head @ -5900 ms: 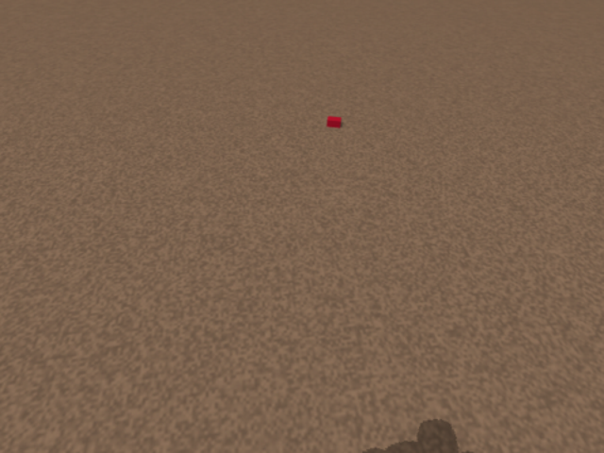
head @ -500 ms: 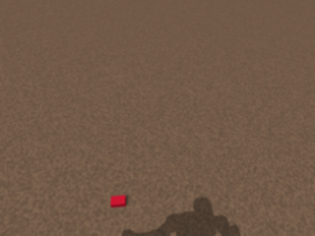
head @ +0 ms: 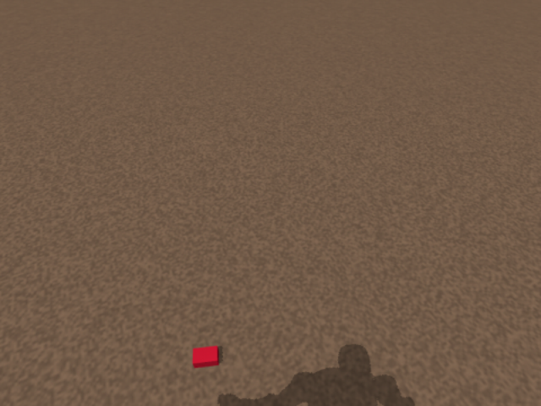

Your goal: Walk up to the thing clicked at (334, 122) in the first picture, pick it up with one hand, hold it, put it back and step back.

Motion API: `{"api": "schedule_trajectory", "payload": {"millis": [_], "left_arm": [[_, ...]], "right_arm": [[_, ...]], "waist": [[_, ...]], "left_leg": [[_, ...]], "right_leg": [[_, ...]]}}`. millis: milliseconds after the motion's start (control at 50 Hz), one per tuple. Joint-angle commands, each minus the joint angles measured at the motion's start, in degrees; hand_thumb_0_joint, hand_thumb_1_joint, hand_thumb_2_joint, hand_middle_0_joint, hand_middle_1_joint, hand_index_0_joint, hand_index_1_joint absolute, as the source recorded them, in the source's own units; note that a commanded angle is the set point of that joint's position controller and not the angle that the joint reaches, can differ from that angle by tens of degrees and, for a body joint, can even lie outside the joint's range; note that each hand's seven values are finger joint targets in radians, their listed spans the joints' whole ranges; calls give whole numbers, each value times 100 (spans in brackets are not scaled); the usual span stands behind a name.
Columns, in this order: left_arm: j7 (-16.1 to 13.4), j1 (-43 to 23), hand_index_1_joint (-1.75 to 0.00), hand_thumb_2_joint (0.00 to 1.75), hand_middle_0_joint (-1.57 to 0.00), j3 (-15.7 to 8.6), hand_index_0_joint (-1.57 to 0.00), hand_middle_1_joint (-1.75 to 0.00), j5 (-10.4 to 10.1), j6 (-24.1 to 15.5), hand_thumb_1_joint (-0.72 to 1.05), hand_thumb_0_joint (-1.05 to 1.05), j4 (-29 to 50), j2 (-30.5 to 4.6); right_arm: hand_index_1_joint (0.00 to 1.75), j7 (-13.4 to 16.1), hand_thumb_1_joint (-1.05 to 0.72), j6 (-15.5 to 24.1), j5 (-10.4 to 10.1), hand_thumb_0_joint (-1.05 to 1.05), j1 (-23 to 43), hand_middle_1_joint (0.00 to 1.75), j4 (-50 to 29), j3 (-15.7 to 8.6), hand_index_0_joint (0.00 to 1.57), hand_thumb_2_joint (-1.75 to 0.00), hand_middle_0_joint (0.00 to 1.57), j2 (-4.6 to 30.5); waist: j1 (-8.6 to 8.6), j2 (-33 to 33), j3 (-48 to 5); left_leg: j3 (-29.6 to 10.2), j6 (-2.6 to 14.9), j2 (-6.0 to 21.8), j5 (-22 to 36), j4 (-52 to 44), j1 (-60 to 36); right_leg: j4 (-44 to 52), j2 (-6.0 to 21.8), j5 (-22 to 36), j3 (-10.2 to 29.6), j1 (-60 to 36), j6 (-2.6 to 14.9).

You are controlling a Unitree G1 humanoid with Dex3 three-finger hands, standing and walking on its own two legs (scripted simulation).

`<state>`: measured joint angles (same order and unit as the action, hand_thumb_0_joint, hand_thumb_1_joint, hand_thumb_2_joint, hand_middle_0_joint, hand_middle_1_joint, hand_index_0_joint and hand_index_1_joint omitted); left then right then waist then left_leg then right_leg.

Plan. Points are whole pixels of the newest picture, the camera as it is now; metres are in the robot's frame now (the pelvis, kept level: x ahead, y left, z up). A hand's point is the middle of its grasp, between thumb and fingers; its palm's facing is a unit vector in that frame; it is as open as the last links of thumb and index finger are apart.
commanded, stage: walk up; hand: left
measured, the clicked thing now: (206, 356) +0.47 +0.25 -0.76
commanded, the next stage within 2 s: stand in 0.44 s
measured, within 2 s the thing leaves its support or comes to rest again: neither
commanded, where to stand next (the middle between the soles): +0.06 +0.00 m, yaw +1 degrees
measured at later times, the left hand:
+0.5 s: hand out of the picture +0.09 +0.25 -0.16, palm faces -0.01 -0.95 -0.32, open 7.4 cm
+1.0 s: hand out of the picture +0.11 +0.25 -0.15, palm faces -0.01 -0.94 -0.34, open 7.4 cm
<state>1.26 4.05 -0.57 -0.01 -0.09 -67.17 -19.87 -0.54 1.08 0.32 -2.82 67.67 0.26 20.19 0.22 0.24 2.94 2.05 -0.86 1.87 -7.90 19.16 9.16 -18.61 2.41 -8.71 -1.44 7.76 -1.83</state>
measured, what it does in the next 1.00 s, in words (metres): stands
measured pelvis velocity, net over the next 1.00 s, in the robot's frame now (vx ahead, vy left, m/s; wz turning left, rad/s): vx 0.03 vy -0.01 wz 0.00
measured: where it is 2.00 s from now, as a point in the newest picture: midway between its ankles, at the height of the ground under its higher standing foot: outside the picture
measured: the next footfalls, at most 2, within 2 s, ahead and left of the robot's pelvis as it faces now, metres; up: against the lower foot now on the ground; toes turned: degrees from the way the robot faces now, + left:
none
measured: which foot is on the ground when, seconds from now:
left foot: down 0.00-1.00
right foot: down 0.00-1.00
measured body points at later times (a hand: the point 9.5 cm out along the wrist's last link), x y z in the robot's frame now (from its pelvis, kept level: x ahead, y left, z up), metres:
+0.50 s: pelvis +0.01 +0.00 +0.00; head +0.02 +0.00 +0.45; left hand +0.09 +0.29 -0.13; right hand +0.09 -0.30 -0.13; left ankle +0.03 +0.13 -0.75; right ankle +0.02 -0.14 -0.75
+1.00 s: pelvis +0.03 -0.01 +0.00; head +0.04 -0.01 +0.45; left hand +0.11 +0.30 -0.13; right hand +0.11 -0.31 -0.13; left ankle +0.03 +0.13 -0.75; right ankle +0.02 -0.14 -0.75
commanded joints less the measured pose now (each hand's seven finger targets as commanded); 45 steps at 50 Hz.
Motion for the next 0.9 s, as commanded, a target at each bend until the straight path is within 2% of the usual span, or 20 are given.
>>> {"api": "schedule_trajectory", "payload": {"millis": [0, 80, 100, 260, 400, 440, 480, 580, 660, 740, 780, 880], "left_arm": [[-94, -240, -30, 90, -20, -199, -20, -30, 15, -113, 90, 0, 283, -1195], [-101, -267, -30, 90, -20, -212, -20, -30, 13, -120, 90, 0, 314, -1189], [-99, -214, -30, 90, -20, -207, -20, -30, 2, -118, 90, 0, 329, -1185], [-111, -213, -30, 90, -20, -223, -20, -30, 6, -102, 90, 0, 332, -1159], [-110, -218, -30, 90, -20, -231, -20, -30, 25, -100, 90, 0, 368, -1155], [-130, -146, -30, 90, -20, -218, -20, -30, 68, -118, 90, 0, 384, -1197], [-142, -182, -30, 90, -20, -211, -20, -30, 71, -134, 90, 0, 407, -1213], [-153, -175, -30, 90, -20, -205, -20, -30, 47, -158, 90, 0, 450, -1224], [-156, -86, -30, 90, -20, -196, -20, -30, 54, -163, 90, 0, 455, -1217], [-168, -122, -30, 90, -20, -218, -20, -30, 42, -184, 90, 0, 487, -1283], [-175, -115, -30, 90, -20, -212, -20, -30, 51, -180, 90, 0, 485, -1255], [-172, -125, -30, 90, -20, -216, -20, -30, 51, -159, 90, 0, 483, -1266]], "right_arm": [[30, 55, -90, 121, -19, 0, 343, 30, -388, -223, 20, -90, 20, 1237], [30, 62, -90, 121, -24, 0, 245, 30, -362, -227, 20, -90, 20, 1206], [30, 58, -90, 114, -22, 0, 269, 30, -386, -223, 20, -90, 20, 1222], [30, 73, -90, 112, -19, 0, 175, 30, -384, -236, 20, -90, 20, 1200], [30, 72, -90, 98, -9, 0, 152, 30, -410, -241, 20, -90, 20, 1193], [30, 81, -90, 78, 41, 0, 179, 30, -435, -266, 20, -90, 20, 1237], [30, 68, -90, 65, 40, 0, 170, 30, -460, -269, 20, -90, 20, 1194], [30, 65, -90, 81, 34, 0, 128, 30, -466, -270, 20, -90, 20, 1194], [30, 62, -90, 71, 22, 0, 171, 30, -491, -283, 20, -90, 20, 1220], [30, 67, -90, 84, 21, 0, 109, 30, -479, -276, 20, -90, 20, 1214], [30, 76, -90, 76, 19, 0, 134, 30, -488, -281, 20, -90, 20, 1223], [30, 81, -90, 63, 24, 0, 124, 30, -488, -259, 20, -90, 20, 1213]], "waist": [[4, -28, -442], [-30, -55, -525], [-2, 2, -466], [-25, 15, -516], [-33, -26, -548], [-35, 93, -497], [-55, -58, -468], [-61, -18, -436], [-47, -28, -446], [-64, -39, -622], [-52, -91, -635], [-38, -50, -526]], "left_leg": [[-680, 152, 603, -208, -498, -19], [-641, 142, 593, 86, -422, -89], [-631, 138, 575, -41, -437, -89], [-619, 147, 598, 240, -402, -115], [-597, 155, 607, 213, -391, -143], [-615, 100, 603, -171, -473, -156], [-617, 117, 612, -67, -459, -156], [-604, 101, 613, 342, -401, -224], [-590, 120, 617, 311, -361, -303], [-567, 114, 648, 946, -300, -439], [-513, 128, 652, 974, -235, -481], [-541, 121, 649, 773, -344, -367]], "right_leg": [[353, 529, 52, 492, -1, 235], [346, 541, 183, 501, -51, 236], [362, 544, 171, 509, 4, 221], [296, 537, 336, 490, -52, 216], [300, 550, 348, 501, -86, 225], [313, 539, -41, 465, 1, 226], [356, 549, -83, 468, 74, 229], [358, 570, 163, 485, 27, 228], [394, 578, 179, 477, 32, 222], [288, 612, 791, 456, -200, 232], [314, 626, 877, 451, -198, 226], [336, 610, 648, 420, -250, 227]]}}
